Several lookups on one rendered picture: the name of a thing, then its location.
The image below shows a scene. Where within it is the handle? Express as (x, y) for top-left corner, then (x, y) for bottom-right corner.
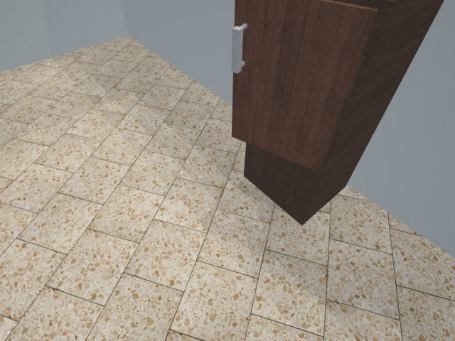
(232, 23), (247, 74)

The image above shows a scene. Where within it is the cupboard door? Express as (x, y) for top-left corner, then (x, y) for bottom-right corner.
(232, 0), (378, 171)

